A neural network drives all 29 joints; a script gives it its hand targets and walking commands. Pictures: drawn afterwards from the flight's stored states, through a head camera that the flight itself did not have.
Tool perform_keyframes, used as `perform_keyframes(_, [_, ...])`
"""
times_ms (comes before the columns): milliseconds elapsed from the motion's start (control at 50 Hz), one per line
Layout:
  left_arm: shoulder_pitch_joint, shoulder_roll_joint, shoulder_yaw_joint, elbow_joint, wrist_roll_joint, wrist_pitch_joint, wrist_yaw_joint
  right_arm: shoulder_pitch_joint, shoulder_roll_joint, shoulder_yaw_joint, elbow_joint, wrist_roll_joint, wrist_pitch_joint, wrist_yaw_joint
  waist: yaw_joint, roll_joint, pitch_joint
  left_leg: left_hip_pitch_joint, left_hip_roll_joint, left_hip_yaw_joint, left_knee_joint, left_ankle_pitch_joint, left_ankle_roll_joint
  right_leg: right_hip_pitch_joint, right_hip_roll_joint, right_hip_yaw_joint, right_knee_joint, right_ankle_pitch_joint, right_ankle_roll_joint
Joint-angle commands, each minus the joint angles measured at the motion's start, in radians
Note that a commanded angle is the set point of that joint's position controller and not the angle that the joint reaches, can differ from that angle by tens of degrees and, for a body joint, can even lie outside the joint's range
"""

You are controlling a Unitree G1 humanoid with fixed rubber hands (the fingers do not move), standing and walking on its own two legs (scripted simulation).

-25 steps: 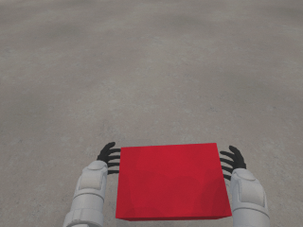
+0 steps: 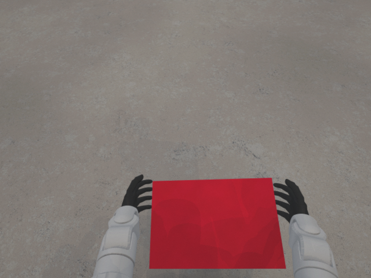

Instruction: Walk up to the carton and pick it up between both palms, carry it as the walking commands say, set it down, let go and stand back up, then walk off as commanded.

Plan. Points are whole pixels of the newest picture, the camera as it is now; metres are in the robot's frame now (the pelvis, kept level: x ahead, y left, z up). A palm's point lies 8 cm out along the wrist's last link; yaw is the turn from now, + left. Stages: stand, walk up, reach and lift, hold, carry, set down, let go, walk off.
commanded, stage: set down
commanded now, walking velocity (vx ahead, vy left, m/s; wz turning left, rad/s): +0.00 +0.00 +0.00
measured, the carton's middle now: (211, 221) +0.28 -0.06 -0.15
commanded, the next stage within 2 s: none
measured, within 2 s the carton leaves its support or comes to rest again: neither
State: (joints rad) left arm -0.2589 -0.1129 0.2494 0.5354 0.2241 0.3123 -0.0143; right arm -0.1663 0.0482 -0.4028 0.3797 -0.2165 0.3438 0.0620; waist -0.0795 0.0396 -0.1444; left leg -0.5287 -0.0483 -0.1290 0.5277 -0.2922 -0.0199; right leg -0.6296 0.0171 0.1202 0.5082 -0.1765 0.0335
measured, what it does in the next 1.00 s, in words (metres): lowers itself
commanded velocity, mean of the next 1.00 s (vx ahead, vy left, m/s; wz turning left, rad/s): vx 0.00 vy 0.00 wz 0.00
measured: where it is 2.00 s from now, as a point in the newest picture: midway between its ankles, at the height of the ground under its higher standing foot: outside the picture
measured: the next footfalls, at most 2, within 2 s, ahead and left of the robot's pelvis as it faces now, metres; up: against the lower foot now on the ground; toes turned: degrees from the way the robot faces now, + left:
none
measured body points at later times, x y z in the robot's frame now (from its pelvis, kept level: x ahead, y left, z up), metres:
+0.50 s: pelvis -0.08 -0.01 -0.07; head +0.08 -0.03 +0.35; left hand +0.34 +0.12 -0.12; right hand +0.28 -0.25 -0.13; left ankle -0.04 +0.13 -0.73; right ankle +0.03 -0.14 -0.73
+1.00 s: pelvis -0.06 +0.00 -0.13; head +0.15 +0.00 +0.26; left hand +0.36 +0.12 -0.24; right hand +0.31 -0.24 -0.22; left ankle -0.04 +0.13 -0.73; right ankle +0.03 -0.14 -0.73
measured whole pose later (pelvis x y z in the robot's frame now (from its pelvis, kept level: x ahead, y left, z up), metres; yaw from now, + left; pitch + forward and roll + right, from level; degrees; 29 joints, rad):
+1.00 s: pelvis -0.06 +0.00 -0.13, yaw +2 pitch +47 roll +1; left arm -0.64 -0.02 0.27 0.67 0.15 0.25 0.04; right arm -0.51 0.00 -0.48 0.49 -0.13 0.28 0.04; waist -0.09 0.04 -0.37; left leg -1.58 -0.11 -0.13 1.23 -0.44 -0.04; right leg -1.67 0.05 0.12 1.17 -0.32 0.06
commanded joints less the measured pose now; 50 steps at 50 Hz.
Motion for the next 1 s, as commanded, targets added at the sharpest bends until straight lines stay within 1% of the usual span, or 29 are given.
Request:
perform_keyframes(0, [-0.395,-0.726,-0.527,-0.043,-0.177,-0.118,-0.254,-0.464,0.751,0.633,-0.075,0.181,-0.084,0.195,-0.01,-0.119,-0.536,-0.127,-0.057,0.026,0.077,0.462,0.017,0.415,0.061,-0.036,0.142,0.672,0.001])
perform_keyframes(20, [-0.432,-0.737,-0.547,-0.02,-0.173,-0.123,-0.253,-0.51,0.744,0.63,-0.075,0.182,-0.098,0.189,-0.013,-0.028,-0.565,-0.145,-0.055,0.027,0.078,0.435,0.022,0.366,0.053,-0.04,0.171,0.604,0.005])
perform_keyframes(100, [-0.478,-0.708,-0.509,-0.001,-0.162,-0.132,-0.265,-0.55,0.787,0.669,-0.026,0.168,-0.099,0.176,0.039,-0.057,-0.631,-0.259,-0.063,0.046,0.127,0.314,0.024,0.328,0.055,-0.045,0.22,0.488,0.013])
perform_keyframes(120, [-0.53,-0.697,-0.5,0.013,-0.154,-0.129,-0.279,-0.591,0.76,0.65,-0.021,0.166,-0.096,0.18,-0.014,-0.075,-0.612,-0.324,-0.063,0.055,0.142,0.254,0.023,0.293,0.052,-0.046,0.213,0.461,0.015])
perform_keyframes(160, [-0.604,-0.703,-0.474,0.046,-0.157,-0.117,-0.303,-0.603,0.771,0.624,0.037,0.15,-0.083,0.172,-0.034,-0.059,-0.591,-0.4,-0.067,0.075,0.162,0.12,0.028,0.27,0.037,-0.037,0.202,0.333,0.015])
perform_keyframes(180, [-0.679,-0.676,-0.449,0.06,-0.142,-0.112,-0.308,-0.684,0.803,0.602,0.068,0.149,-0.076,0.181,0.02,-0.074,-0.536,-0.425,-0.069,0.077,0.152,0.043,0.04,0.188,0.046,-0.063,0.207,0.188,0.013])
perform_keyframes(200, [-0.699,-0.74,-0.483,0.056,-0.155,-0.105,-0.315,-0.683,0.808,0.605,0.04,0.141,-0.07,0.176,-0.039,-0.034,-0.605,-0.391,-0.077,0.09,0.169,0.012,0.036,0.215,0.042,-0.057,0.197,0.141,0.011])
perform_keyframes(240, [-0.72,-0.715,-0.423,0.141,-0.126,-0.09,-0.326,-0.823,0.801,0.593,0.064,0.15,-0.067,0.186,0.013,-0.029,-0.558,-0.474,-0.077,0.08,0.187,-0.048,0.044,0.11,0.043,-0.073,0.23,0.045,0.0])
perform_keyframes(260, [-0.787,-0.77,-0.449,0.112,-0.141,-0.086,-0.333,-0.82,0.777,0.574,0.047,0.14,-0.065,0.199,-0.049,-0.028,-0.574,-0.45,-0.079,0.084,0.196,-0.052,0.034,0.08,0.052,-0.08,0.234,0.025,-0.009])
perform_keyframes(300, [-0.79,-0.744,-0.384,0.173,-0.117,-0.062,-0.353,-0.887,0.796,0.584,0.06,0.143,-0.041,0.207,0.009,-0.038,-0.614,-0.534,-0.094,0.106,0.246,-0.093,0.034,0.099,0.033,-0.052,0.247,-0.055,-0.009])
perform_keyframes(340, [-0.876,-0.77,-0.402,0.14,-0.124,-0.05,-0.362,-0.967,0.821,0.549,0.065,0.149,-0.026,0.219,-0.044,-0.013,-0.684,-0.516,-0.09,0.105,0.289,-0.148,0.021,0.074,0.046,-0.068,0.28,-0.144,-0.024])
perform_keyframes(380, [-0.855,-0.755,-0.322,0.209,-0.093,-0.032,-0.364,-0.978,0.817,0.514,0.09,0.144,-0.01,0.227,-0.004,-0.076,-0.584,-0.586,-0.089,0.089,0.292,-0.176,0.043,-0.009,0.053,-0.085,0.296,-0.183,-0.019])
perform_keyframes(440, [-0.846,-0.754,-0.261,0.243,-0.073,-0.016,-0.364,-0.992,0.838,0.502,0.087,0.132,0.014,0.239,0.028,-0.098,-0.644,-0.587,-0.095,0.089,0.318,-0.154,0.051,0.021,0.054,-0.085,0.337,-0.139,-0.013])
perform_keyframes(460, [-0.884,-0.762,-0.239,0.258,-0.069,-0.017,-0.361,-1.0,0.813,0.469,0.124,0.115,0.019,0.245,-0.009,-0.088,-0.594,-0.616,-0.09,0.101,0.333,-0.19,0.039,-0.003,0.057,-0.093,0.328,-0.172,-0.018])
perform_keyframes(480, [-0.871,-0.747,-0.221,0.277,-0.062,-0.016,-0.355,-1.016,0.826,0.479,0.12,0.118,0.021,0.246,0.043,-0.096,-0.596,-0.611,-0.098,0.098,0.334,-0.169,0.051,-0.029,0.053,-0.081,0.334,-0.178,-0.013])
perform_keyframes(500, [-0.896,-0.793,-0.267,0.255,-0.088,-0.02,-0.358,-1.014,0.812,0.465,0.108,0.128,0.015,0.242,-0.027,-0.109,-0.616,-0.635,-0.099,0.094,0.349,-0.175,0.046,0.001,0.065,-0.086,0.328,-0.192,-0.022])
perform_keyframes(520, [-0.895,-0.751,-0.245,0.253,-0.08,-0.028,-0.352,-1.07,0.792,0.487,0.093,0.137,0.004,0.247,0.063,-0.055,-0.603,-0.678,-0.102,0.093,0.348,-0.109,0.046,-0.045,0.05,-0.081,0.364,-0.088,-0.021])
perform_keyframes(540, [-0.9,-0.789,-0.258,0.224,-0.1,-0.032,-0.34,-1.035,0.813,0.468,0.128,0.13,0.005,0.246,0.002,-0.087,-0.667,-0.64,-0.084,0.071,0.359,-0.109,0.052,-0.066,0.065,-0.122,0.411,-0.051,-0.01])
perform_keyframes(600, [-0.865,-0.786,-0.302,0.235,-0.102,-0.033,-0.329,-0.993,0.76,0.441,0.1,0.116,-0.015,0.252,-0.061,-0.048,-0.716,-0.62,-0.09,0.073,0.397,-0.027,0.025,-0.182,0.069,-0.133,0.45,0.043,-0.012])
perform_keyframes(620, [-0.906,-0.791,-0.318,0.173,-0.119,-0.041,-0.325,-0.952,0.793,0.462,0.143,0.137,-0.017,0.261,-0.015,-0.007,-0.769,-0.634,-0.099,0.088,0.416,0.002,0.011,-0.173,0.067,-0.126,0.465,0.064,-0.019])
perform_keyframes(640, [-0.855,-0.838,-0.328,0.202,-0.129,-0.039,-0.317,-0.953,0.778,0.437,0.121,0.124,-0.025,0.264,-0.059,-0.025,-0.787,-0.608,-0.092,0.068,0.427,0.017,0.01,-0.196,0.081,-0.15,0.485,0.072,-0.02])
perform_keyframes(720, [-0.84,-0.825,-0.387,0.205,-0.154,-0.06,-0.284,-0.962,0.731,0.479,0.087,0.168,-0.053,0.263,-0.06,0.027,-0.811,-0.622,-0.084,0.065,0.493,0.17,-0.015,-0.33,0.079,-0.157,0.55,0.195,-0.007])
perform_keyframes(740, [-0.837,-0.839,-0.454,0.133,-0.171,-0.065,-0.274,-0.91,0.728,0.491,0.066,0.171,-0.064,0.268,-0.111,0.053,-0.893,-0.522,-0.082,0.056,0.495,0.25,-0.023,-0.345,0.088,-0.158,0.56,0.251,-0.009])
perform_keyframes(760, [-0.822,-0.837,-0.473,0.086,-0.184,-0.075,-0.262,-0.929,0.762,0.545,0.062,0.2,-0.06,0.269,-0.02,0.04,-1.003,-0.558,-0.088,0.074,0.525,0.306,-0.038,-0.277,0.092,-0.16,0.596,0.294,0.001])
perform_keyframes(780, [-0.824,-0.84,-0.49,0.086,-0.18,-0.077,-0.253,-0.884,0.727,0.503,0.041,0.185,-0.07,0.265,-0.083,0.095,-0.999,-0.581,-0.087,0.063,0.545,0.329,-0.036,-0.325,0.093,-0.159,0.617,0.321,0.003])
perform_keyframes(800, [-0.784,-0.814,-0.504,0.093,-0.19,-0.084,-0.246,-0.916,0.72,0.552,0.028,0.22,-0.081,0.271,-0.04,0.071,-1.02,-0.545,-0.073,0.058,0.556,0.423,-0.027,-0.368,0.09,-0.152,0.631,0.357,0.015])
perform_keyframes(860, [-0.787,-0.794,-0.522,0.059,-0.185,-0.102,-0.219,-0.86,0.689,0.519,0.069,0.21,-0.094,0.256,-0.078,0.052,-1.001,-0.661,-0.075,0.055,0.6,0.422,-0.036,-0.422,0.101,-0.153,0.677,0.372,0.016])
perform_keyframes(880, [-0.823,-0.784,-0.535,0.043,-0.197,-0.104,-0.216,-0.857,0.75,0.569,0.076,0.226,-0.089,0.255,-0.027,0.035,-1.037,-0.618,-0.082,0.076,0.593,0.39,-0.028,-0.387,0.095,-0.143,0.65,0.355,0.022])
perform_keyframes(980, [-0.921,-0.758,-0.515,0.104,-0.206,-0.099,-0.212,-0.975,0.713,0.547,0.097,0.207,-0.077,0.223,-0.046,0.022,-0.942,-0.813,-0.101,0.107,0.627,0.065,-0.01,-0.436,0.09,-0.147,0.677,0.14,0.022])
